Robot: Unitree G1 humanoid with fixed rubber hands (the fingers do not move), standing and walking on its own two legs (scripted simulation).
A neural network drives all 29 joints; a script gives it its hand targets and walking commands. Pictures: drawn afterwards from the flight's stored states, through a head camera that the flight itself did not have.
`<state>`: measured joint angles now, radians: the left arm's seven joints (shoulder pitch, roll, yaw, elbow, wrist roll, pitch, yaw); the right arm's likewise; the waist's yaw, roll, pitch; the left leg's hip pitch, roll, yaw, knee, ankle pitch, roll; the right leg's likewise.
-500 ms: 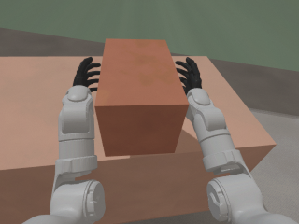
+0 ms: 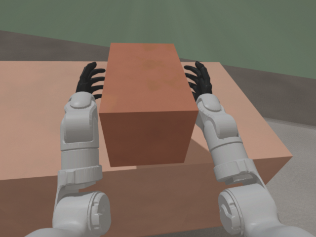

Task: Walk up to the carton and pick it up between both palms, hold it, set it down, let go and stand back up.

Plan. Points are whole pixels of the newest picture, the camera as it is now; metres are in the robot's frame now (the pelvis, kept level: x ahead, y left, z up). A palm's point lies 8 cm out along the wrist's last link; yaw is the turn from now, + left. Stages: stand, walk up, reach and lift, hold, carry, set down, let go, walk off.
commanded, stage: hold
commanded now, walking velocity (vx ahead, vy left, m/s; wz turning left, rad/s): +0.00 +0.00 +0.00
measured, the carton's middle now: (145, 99) +0.40 +0.02 +0.16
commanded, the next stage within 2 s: none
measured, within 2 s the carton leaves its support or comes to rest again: neither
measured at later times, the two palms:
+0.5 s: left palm (86, 95) +0.35 +0.15 +0.21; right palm (203, 96) +0.36 -0.12 +0.21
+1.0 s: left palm (85, 96) +0.35 +0.15 +0.20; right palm (202, 96) +0.36 -0.12 +0.21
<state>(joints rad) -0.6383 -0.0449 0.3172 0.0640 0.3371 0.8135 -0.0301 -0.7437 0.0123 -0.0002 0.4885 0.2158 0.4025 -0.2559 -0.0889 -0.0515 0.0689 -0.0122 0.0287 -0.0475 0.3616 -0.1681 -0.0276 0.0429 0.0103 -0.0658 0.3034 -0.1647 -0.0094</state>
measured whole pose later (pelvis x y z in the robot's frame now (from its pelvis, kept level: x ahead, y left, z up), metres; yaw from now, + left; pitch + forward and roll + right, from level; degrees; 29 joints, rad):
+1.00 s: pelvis +0.00 +0.00 +0.00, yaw +0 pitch -11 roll -1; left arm -0.63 -0.05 0.31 0.05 0.34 0.81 -0.03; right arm -0.73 0.01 0.01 0.47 0.22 0.39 -0.26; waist -0.09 -0.05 0.08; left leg -0.01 0.03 -0.05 0.36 -0.17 -0.03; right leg 0.05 0.01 -0.06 0.30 -0.16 -0.01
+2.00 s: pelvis +0.00 +0.00 +0.00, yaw +0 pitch -10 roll -1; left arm -0.63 -0.04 0.30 0.05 0.33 0.80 -0.03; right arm -0.73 0.01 0.00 0.46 0.22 0.40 -0.26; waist -0.09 -0.05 0.07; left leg -0.02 0.03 -0.05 0.36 -0.16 -0.03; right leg 0.04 0.01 -0.07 0.30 -0.16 -0.01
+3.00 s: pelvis -0.01 +0.00 +0.00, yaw +0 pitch -10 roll -1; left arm -0.64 -0.04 0.31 0.09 0.33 0.80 -0.03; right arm -0.75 0.02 -0.02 0.50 0.20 0.39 -0.25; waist -0.09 -0.05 0.07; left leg -0.03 0.03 -0.05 0.36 -0.16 -0.03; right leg 0.03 0.01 -0.07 0.30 -0.16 -0.01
